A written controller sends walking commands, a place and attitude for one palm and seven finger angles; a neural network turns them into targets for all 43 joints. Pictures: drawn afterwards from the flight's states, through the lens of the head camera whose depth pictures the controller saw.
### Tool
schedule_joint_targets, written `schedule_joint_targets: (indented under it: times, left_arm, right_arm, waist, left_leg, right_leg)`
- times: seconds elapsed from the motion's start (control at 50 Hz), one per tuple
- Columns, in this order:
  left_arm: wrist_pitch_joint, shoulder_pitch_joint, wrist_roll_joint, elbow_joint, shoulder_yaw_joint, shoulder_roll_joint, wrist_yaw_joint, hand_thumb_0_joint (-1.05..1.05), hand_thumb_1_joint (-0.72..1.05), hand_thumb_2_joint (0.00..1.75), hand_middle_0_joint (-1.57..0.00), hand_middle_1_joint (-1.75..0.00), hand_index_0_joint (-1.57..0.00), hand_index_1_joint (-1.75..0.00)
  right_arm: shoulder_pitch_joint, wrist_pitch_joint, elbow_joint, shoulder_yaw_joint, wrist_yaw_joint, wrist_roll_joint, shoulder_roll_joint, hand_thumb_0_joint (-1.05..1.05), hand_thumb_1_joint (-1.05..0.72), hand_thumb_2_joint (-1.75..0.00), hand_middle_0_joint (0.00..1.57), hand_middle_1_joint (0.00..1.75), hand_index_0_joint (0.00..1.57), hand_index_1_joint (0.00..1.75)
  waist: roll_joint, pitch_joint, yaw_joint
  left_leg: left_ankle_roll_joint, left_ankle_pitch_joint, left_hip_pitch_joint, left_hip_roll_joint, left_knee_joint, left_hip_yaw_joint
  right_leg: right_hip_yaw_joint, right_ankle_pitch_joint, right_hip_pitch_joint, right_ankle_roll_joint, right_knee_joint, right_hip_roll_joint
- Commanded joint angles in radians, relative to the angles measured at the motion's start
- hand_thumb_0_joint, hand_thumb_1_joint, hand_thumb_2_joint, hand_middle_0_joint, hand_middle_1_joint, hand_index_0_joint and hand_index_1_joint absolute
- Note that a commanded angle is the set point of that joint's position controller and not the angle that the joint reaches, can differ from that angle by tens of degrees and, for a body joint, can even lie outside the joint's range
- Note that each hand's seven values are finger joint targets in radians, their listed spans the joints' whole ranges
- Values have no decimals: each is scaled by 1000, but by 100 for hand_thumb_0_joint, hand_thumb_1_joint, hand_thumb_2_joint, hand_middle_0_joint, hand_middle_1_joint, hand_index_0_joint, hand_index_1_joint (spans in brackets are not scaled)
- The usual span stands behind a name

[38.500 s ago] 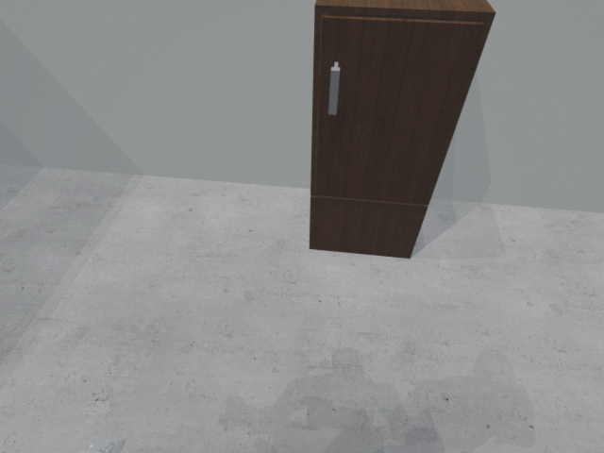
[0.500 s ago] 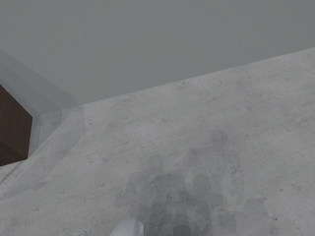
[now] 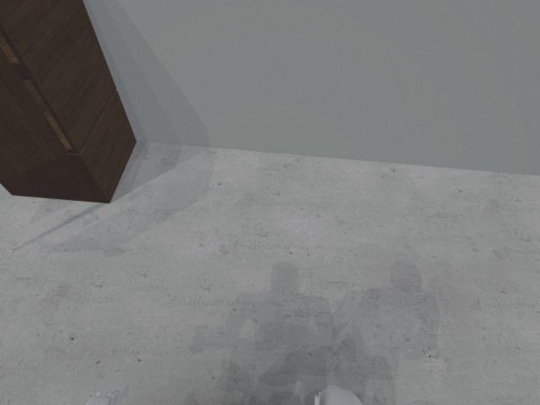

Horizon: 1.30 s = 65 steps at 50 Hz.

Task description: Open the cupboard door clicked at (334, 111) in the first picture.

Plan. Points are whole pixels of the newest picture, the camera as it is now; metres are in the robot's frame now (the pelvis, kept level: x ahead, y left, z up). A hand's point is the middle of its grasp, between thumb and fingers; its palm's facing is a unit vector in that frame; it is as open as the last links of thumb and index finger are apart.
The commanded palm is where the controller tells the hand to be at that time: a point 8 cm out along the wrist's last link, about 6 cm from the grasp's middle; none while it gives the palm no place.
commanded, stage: turn to face it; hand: left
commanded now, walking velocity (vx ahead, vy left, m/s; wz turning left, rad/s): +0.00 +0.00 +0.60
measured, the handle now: out of the picture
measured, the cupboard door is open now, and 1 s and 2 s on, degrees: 44 44 44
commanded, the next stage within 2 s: take the last steps up to it in 1.16 s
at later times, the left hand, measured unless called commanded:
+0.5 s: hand out of the picture +0.01 +0.16 -0.18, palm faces +0.34 -0.91 -0.23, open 7.4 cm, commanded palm none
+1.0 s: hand out of the picture +0.05 +0.19 -0.16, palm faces +0.52 -0.81 -0.25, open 7.4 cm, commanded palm none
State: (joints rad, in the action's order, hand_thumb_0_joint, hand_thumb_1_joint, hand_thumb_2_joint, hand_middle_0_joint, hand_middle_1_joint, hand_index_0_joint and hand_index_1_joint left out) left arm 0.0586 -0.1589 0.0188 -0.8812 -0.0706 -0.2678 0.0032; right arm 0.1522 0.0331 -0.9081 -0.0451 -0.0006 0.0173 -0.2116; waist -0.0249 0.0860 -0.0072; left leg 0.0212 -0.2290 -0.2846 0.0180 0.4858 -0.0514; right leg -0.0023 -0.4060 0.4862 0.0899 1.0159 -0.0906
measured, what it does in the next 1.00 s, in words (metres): steps on the spot, turning left: right foot, then left foot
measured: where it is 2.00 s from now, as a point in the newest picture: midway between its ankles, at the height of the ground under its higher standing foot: outside the picture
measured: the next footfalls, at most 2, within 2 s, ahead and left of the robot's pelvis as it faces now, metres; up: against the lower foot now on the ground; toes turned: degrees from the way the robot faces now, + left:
right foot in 0.16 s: +0.05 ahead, -0.16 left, +0.00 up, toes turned +4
left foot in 0.54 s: +0.05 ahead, +0.09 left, +0.00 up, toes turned +26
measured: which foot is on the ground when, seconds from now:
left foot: down 0.00-0.14, up 0.16-0.52, down 0.54-1.00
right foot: up 0.00-0.14, down 0.16-0.54, up 0.56-1.00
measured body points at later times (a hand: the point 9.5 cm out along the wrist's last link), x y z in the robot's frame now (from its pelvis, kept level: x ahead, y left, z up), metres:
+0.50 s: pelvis +0.03 -0.04 -0.01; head +0.09 -0.01 +0.44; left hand -0.01 +0.21 -0.16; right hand +0.22 -0.25 -0.15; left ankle +0.01 +0.08 -0.72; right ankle +0.01 -0.16 -0.74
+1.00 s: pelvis +0.06 -0.04 +0.00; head +0.10 -0.02 +0.44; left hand +0.03 +0.24 -0.14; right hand +0.24 -0.23 -0.15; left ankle +0.01 +0.07 -0.74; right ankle +0.13 -0.16 -0.72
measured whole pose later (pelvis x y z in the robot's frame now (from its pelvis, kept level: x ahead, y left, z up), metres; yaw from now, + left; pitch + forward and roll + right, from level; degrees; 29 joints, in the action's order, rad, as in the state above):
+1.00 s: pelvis +0.06 -0.04 +0.00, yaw +33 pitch +1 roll +0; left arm 0.04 -0.13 0.01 -0.87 -0.05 -0.23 0.01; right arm 0.22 0.04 -0.94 -0.05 0.00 0.02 -0.20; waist 0.01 0.07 0.03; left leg 0.01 -0.24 -0.30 0.04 0.51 -0.11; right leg -0.02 -0.36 0.34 0.08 0.69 -0.03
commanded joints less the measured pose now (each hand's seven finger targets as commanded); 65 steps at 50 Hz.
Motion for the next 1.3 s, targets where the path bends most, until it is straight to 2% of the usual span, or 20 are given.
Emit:
schedule_joint_targets:
  times: [0.0, 0.08, 0.1, 0.12, 0.14, 0.16, 0.24, 0.4, 0.48, 0.5, 0.52, 0.54, 0.66, 0.88, 0.96, 0.98, 1.02, 1.04, 1.14, 1.28]
  left_arm:
    - [-27, 17, -3, 97, -10, -50, 8, 0, 90, 90, -20, -30, -20, -30]
    - [-48, -93, -10, 79, -17, -65, 14, 0, 90, 90, -20, -30, -20, -30]
    - [-60, -139, -6, 71, -26, -103, 21, 0, 90, 90, -20, -30, -20, -30]
    - [-71, -162, 12, 67, -47, -203, 31, 0, 90, 90, -20, -30, -20, -30]
    - [-68, -151, 9, 73, -40, -233, 34, 0, 90, 90, -20, -30, -20, -30]
    - [-68, -106, 5, 84, -26, -189, 34, 0, 90, 90, -20, -30, -20, -30]
    - [-72, -32, -3, 94, -3, -88, 32, 0, 90, 90, -20, -30, -20, -30]
    - [-69, -179, 8, 39, -28, -142, 32, 0, 90, 90, -20, -30, -20, -30]
    - [-69, -128, 0, 42, -37, -159, 23, 0, 90, 90, -20, -30, -20, -30]
    - [-65, -111, -10, 61, -33, -137, 18, 0, 90, 90, -20, -30, -20, -30]
    - [-60, -67, -18, 108, -11, -53, 10, 0, 90, 90, -20, -30, -20, -30]
    - [-41, -15, -8, 131, -6, -75, 21, 0, 90, 90, -20, -30, -20, -30]
    - [-20, -56, 4, 52, -18, -70, 7, 0, 90, 90, -20, -30, -20, -30]
    - [-32, 30, -3, 92, 0, -42, 12, 0, 90, 90, -20, -30, -20, -30]
    - [-50, -82, -13, 60, -5, -40, 20, 0, 90, 90, -20, -30, -20, -30]
    - [-63, -122, -8, 48, -11, -77, 24, 0, 90, 90, -20, -30, -20, -30]
    - [-73, -153, 9, 41, -29, -197, 32, 0, 90, 90, -20, -30, -20, -30]
    - [-73, -132, 5, 48, -16, -167, 33, 0, 90, 90, -20, -30, -20, -30]
    - [-82, -67, -5, 40, 5, -65, 33, 0, 90, 90, -20, -30, -20, -30]
    - [-83, -202, 12, -37, -14, -99, 31, 0, 90, 90, -20, -30, -20, -30]
  right_arm:
    - [24, -11, 59, -68, -8, 11, -225, 0, -90, -90, 20, 30, 20, 30]
    - [-28, -4, 80, -77, -7, 2, -219, 0, -90, -90, 20, 30, 20, 30]
    - [-24, -6, 86, -72, -4, -7, -176, 0, -90, -90, 20, 30, 20, 30]
    - [-7, -9, 102, -64, 2, -15, -103, 0, -90, -90, 20, 30, 20, 30]
    - [-27, -6, 113, -68, 4, -6, -134, 0, -90, -90, 20, 30, 20, 30]
    - [-10, 0, 102, -67, 11, 0, -139, 0, -90, -90, 20, 30, 20, 30]
    - [-6, 20, 56, -59, 25, 0, -107, 0, -90, -90, 20, 30, 20, 30]
    - [-127, 8, 72, -28, 34, -7, -67, 0, -90, -90, 20, 30, 20, 30]
    - [2, -6, 49, -39, 29, -2, -113, 0, -90, -90, 20, 30, 20, 30]
    - [88, -14, 31, -57, 25, 4, -183, 0, -90, -90, 20, 30, 20, 30]
    - [176, -19, 21, -87, 16, 8, -303, 0, -90, -90, 20, 30, 20, 30]
    - [216, -10, 0, -86, 6, -4, -327, 0, -90, -90, 20, 30, 20, 30]
    - [-5, -23, 59, -46, -16, 3, -201, 0, -90, -90, 20, 30, 20, 30]
    - [66, -17, 34, -57, -12, 11, -200, 0, -90, -90, 20, 30, 20, 30]
    - [33, -13, 42, -60, -14, 3, -186, 0, -90, -90, 20, 30, 20, 30]
    - [34, -15, 43, -59, -10, -6, -160, 0, -90, -90, 20, 30, 20, 30]
    - [31, -14, 70, -49, -5, -11, -95, 0, -90, -90, 20, 30, 20, 30]
    - [37, -5, 58, -51, -1, -4, -110, 0, -90, -90, 20, 30, 20, 30]
    - [47, 16, -10, -44, 8, -3, -79, 0, -90, -90, 20, 30, 20, 30]
    - [-50, 0, -11, -18, 11, -7, -34, 0, -90, -90, 20, 30, 20, 30]
  waist:
    - [194, -117, 30]
    - [185, -154, -27]
    - [76, -179, -49]
    - [-226, -200, -59]
    - [-271, -162, -56]
    - [-167, -126, -28]
    - [-215, -75, 21]
    - [-194, -110, -50]
    - [-144, -170, 35]
    - [11, -233, 87]
    - [328, -260, 131]
    - [233, -293, 131]
    - [171, -96, 9]
    - [190, -124, 35]
    - [175, -167, -17]
    - [76, -182, -35]
    - [-264, -165, -47]
    - [-164, -142, -35]
    - [-182, -75, 17]
    - [-166, -88, -55]
  left_leg:
    - [138, 210, 70, -211, -134, -254]
    - [90, 260, -42, -155, -16, -269]
    - [42, 135, -149, -97, 74, -239]
    - [-46, -204, -324, 51, 308, -45]
    - [-61, -413, -329, 47, 557, -11]
    - [-53, -349, -319, 10, 682, -44]
    - [-93, -187, -333, -36, 721, 31]
    - [-77, -206, -206, -18, 293, 160]
    - [-36, -3, 70, 10, 24, 179]
    - [13, 257, 283, -93, -24, 61]
    - [185, 717, 410, -406, -67, -374]
    - [260, 790, 394, -462, -61, -396]
    - [130, 295, 98, -234, -168, -168]
    - [150, 328, 107, -215, -123, -256]
    - [106, 382, 21, -172, -19, -255]
    - [59, 274, -61, -124, 51, -225]
    - [-51, -401, -274, 59, 461, 5]
    - [-45, -372, -248, 18, 596, -36]
    - [-81, -177, -275, -27, 680, 14]
    - [-75, -242, -161, -13, 313, 106]
  right_leg:
    - [-22, -22, -59, -4, -176, 43]
    - [-43, 141, -320, -17, -496, 84]
    - [33, 197, -476, -33, -651, 2]
    - [315, 274, -591, -124, -738, -283]
    - [403, 400, -448, -225, -742, -431]
    - [299, 381, -374, -249, -723, -381]
    - [10, 678, -400, -186, -651, -217]
    - [-94, 905, -536, -185, -541, -256]
    - [-165, 847, -409, -123, -337, -246]
    - [-204, 612, -232, -72, -154, -200]
    - [-189, -222, 73, 3, 103, -32]
    - [-33, -290, 104, -16, 190, -31]
    - [7, 27, 58, -5, 159, -25]
    - [-19, -17, -61, -6, -191, 51]
    - [-36, 153, -312, -26, -506, 81]
    - [15, 255, -445, -35, -637, 31]
    - [377, 550, -476, -228, -712, -401]
    - [307, 514, -380, -269, -704, -375]
    - [44, 710, -387, -207, -667, -200]
    - [61, 685, -471, -229, -647, -241]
